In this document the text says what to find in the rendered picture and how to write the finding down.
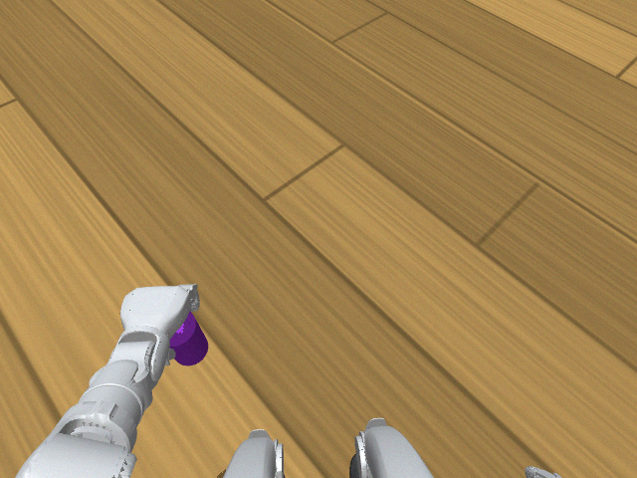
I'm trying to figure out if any can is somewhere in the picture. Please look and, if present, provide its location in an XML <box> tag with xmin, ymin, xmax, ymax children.
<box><xmin>169</xmin><ymin>312</ymin><xmax>208</xmax><ymax>365</ymax></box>

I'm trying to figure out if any left robot hand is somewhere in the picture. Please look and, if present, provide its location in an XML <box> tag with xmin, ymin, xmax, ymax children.
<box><xmin>120</xmin><ymin>284</ymin><xmax>200</xmax><ymax>365</ymax></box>

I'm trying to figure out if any left robot arm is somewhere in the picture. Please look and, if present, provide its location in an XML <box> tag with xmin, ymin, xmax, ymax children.
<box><xmin>15</xmin><ymin>326</ymin><xmax>170</xmax><ymax>478</ymax></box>

